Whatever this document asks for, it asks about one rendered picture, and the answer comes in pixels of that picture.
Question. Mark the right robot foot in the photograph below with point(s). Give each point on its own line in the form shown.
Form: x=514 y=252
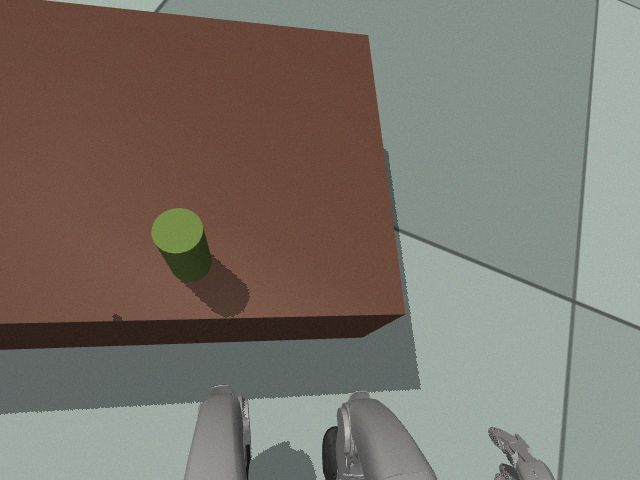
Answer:
x=329 y=453

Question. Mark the can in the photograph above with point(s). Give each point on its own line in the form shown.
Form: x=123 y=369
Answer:
x=179 y=235

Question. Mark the right robot hand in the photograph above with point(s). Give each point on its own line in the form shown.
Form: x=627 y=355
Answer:
x=519 y=454

